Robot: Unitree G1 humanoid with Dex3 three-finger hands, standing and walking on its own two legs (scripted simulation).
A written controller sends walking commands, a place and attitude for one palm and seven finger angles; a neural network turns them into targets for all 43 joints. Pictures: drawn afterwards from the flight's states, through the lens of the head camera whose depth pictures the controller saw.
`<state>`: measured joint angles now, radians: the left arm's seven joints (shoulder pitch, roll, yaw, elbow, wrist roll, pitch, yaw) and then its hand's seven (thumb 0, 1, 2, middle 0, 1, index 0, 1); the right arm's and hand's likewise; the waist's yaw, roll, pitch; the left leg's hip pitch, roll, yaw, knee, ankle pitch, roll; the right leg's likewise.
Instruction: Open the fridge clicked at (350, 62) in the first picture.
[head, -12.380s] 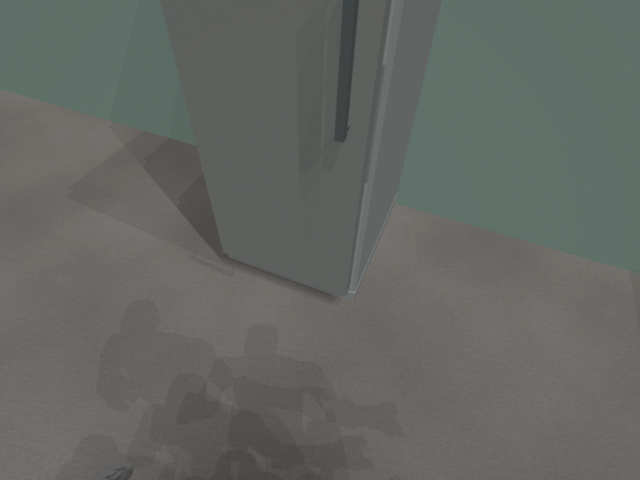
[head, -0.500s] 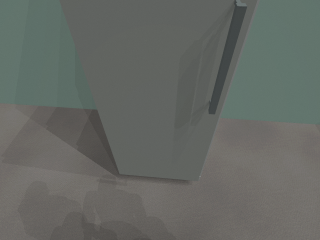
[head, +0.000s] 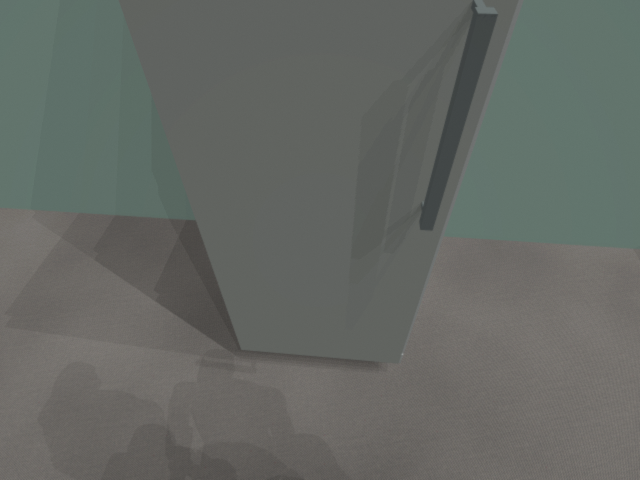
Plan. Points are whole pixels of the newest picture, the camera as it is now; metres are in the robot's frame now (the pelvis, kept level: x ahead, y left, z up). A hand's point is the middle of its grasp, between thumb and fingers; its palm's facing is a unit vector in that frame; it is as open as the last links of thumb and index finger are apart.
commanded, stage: shuffle to correct the standing spot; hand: right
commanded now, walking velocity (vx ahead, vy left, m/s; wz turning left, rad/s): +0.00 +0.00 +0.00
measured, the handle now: (447, 135) +0.55 -0.16 +0.16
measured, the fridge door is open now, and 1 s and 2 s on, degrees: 0 0 0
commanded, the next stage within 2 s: come to a stop and stand still in 0.34 s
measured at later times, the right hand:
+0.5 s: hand out of the picture -0.02 -0.15 -0.20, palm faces +0.06 +0.99 -0.11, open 7.4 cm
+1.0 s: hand out of the picture +0.14 -0.17 -0.18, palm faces +0.03 +0.97 -0.23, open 7.3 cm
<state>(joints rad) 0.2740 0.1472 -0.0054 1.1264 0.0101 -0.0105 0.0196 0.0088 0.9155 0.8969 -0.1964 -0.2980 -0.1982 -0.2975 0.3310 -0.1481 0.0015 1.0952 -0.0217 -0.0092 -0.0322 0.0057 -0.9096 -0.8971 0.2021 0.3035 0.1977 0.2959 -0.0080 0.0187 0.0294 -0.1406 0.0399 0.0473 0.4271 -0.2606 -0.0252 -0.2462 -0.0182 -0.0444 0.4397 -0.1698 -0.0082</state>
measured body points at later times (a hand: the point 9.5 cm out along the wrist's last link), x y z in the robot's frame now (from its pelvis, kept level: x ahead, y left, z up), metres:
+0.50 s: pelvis +0.07 +0.00 -0.02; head +0.07 -0.03 +0.43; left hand +0.04 +0.21 -0.17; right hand -0.02 -0.20 -0.19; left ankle -0.02 +0.12 -0.73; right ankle +0.04 -0.11 -0.74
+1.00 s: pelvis +0.07 +0.01 -0.01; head +0.10 +0.01 +0.44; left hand +0.11 +0.24 -0.17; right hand +0.13 -0.22 -0.16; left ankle +0.09 +0.12 -0.74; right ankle +0.04 -0.11 -0.74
